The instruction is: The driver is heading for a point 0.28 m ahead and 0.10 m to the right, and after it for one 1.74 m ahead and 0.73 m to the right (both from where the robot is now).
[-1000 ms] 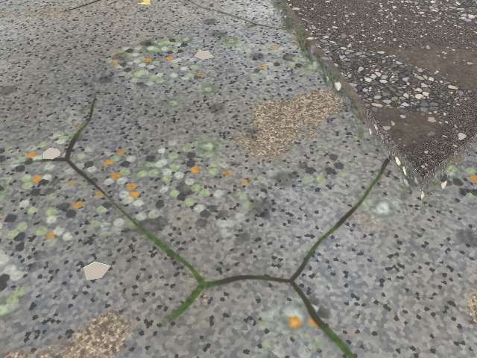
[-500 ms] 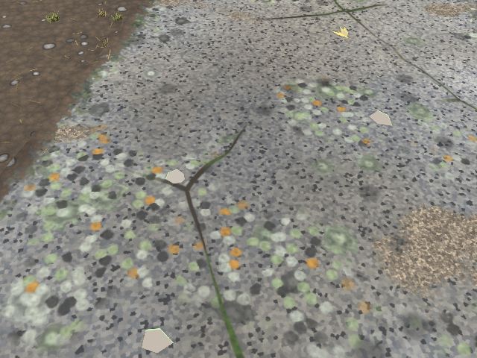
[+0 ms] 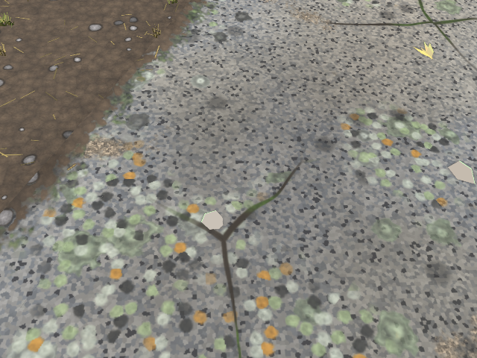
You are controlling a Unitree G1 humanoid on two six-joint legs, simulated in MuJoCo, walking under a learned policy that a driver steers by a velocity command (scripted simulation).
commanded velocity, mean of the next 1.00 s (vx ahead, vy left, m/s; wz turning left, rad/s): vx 0.49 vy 0.00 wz -0.65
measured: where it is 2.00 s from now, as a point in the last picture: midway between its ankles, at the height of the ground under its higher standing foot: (339, 213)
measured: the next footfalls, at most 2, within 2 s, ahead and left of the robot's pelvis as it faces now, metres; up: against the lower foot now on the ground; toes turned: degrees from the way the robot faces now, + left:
right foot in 0.24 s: +0.23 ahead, -0.14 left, +0.00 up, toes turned -12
left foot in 0.60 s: +0.34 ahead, +0.07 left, +0.00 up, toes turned -37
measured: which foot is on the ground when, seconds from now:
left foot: down 0.00-0.24, up 0.26-0.58, down 0.60-1.00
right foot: up 0.00-0.22, down 0.24-0.60, up 0.62-1.00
